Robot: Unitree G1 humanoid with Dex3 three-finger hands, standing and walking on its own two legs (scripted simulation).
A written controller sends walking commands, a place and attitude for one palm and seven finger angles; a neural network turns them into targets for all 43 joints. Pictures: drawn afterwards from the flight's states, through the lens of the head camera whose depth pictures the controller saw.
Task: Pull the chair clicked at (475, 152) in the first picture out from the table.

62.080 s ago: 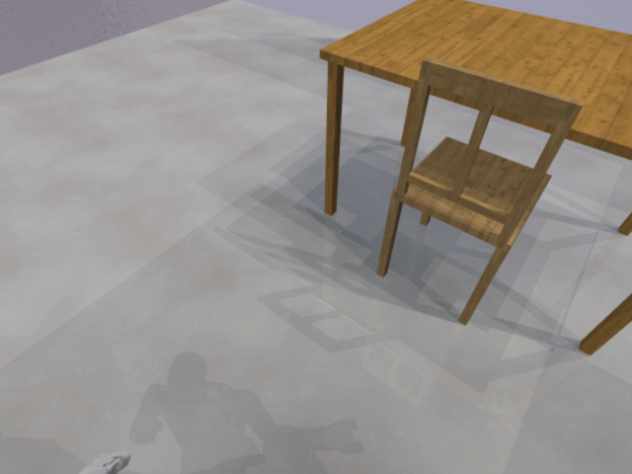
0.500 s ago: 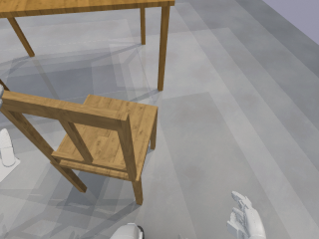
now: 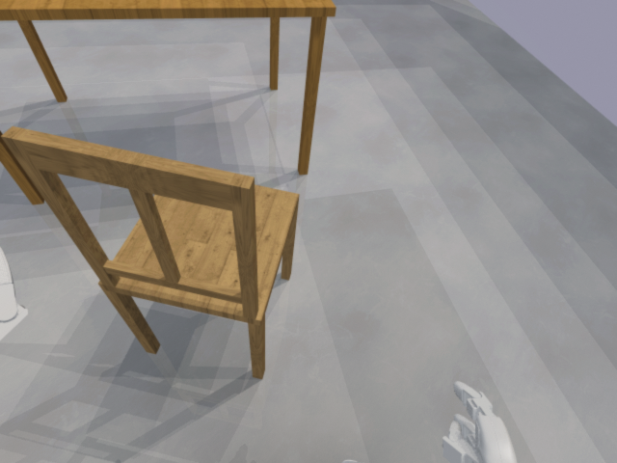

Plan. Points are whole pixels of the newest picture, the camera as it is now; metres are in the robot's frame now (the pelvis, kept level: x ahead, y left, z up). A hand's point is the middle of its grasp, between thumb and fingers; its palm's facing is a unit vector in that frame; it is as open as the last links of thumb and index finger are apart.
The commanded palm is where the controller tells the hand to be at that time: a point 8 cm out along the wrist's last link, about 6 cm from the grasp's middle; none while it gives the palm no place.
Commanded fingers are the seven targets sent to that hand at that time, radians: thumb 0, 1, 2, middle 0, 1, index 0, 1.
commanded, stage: stop stepping back and stand still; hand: left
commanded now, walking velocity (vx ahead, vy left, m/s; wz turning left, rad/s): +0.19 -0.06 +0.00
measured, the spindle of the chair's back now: (158, 239) +0.47 +0.29 -0.10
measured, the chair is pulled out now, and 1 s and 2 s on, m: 0.66 0.66 0.66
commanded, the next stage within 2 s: let the arm hang, fingers relaxed in 0.66 s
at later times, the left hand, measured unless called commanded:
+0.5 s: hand out of the picture +0.14 +0.27 +0.18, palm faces +0.45 -0.78 -0.43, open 7.4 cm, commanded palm +0.08 +0.30 +0.19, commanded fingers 0.00 0.90 0.90 -0.20 -0.30 -0.20 -0.30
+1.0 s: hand out of the picture +0.08 +0.19 -0.14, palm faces -0.01 -0.98 -0.17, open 7.4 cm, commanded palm none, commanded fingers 0.00 0.90 0.90 -0.20 -0.30 -0.20 -0.30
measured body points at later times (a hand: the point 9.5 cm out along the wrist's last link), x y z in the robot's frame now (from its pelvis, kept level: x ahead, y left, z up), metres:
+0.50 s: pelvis -0.06 +0.00 +0.01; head -0.07 +0.03 +0.46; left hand +0.11 +0.31 +0.21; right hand +0.07 -0.25 -0.07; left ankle -0.04 +0.11 -0.73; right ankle -0.01 -0.11 -0.73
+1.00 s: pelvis -0.03 +0.02 +0.00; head -0.01 +0.03 +0.45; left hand +0.08 +0.24 -0.12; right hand +0.06 -0.21 -0.12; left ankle -0.04 +0.11 -0.73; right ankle -0.01 -0.11 -0.73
